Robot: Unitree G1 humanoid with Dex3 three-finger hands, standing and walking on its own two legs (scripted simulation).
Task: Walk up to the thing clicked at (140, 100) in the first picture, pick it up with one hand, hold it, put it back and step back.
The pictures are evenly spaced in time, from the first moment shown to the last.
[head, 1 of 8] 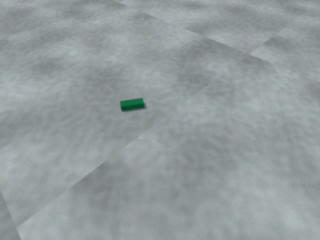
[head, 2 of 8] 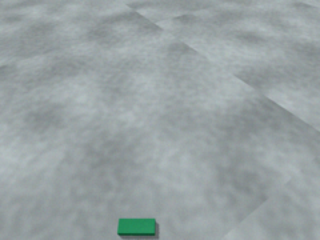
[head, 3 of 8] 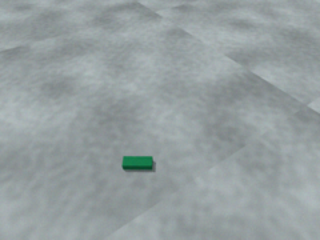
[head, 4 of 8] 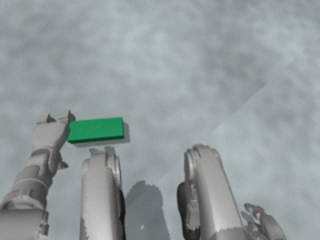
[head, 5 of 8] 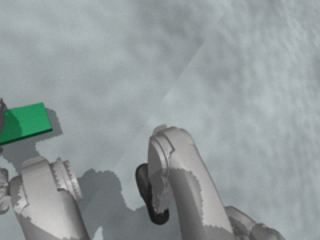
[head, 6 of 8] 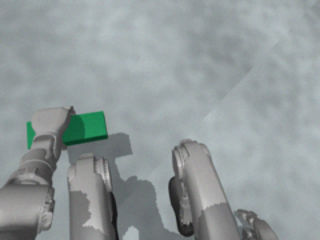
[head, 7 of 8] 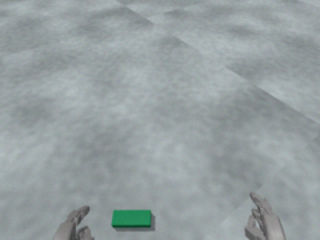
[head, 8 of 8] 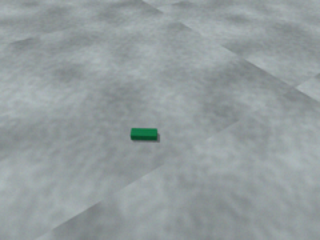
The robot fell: no
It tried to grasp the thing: yes
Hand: left
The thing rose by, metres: 0.67
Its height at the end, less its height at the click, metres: +0.00
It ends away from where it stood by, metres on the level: 0.01
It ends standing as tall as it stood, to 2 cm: yes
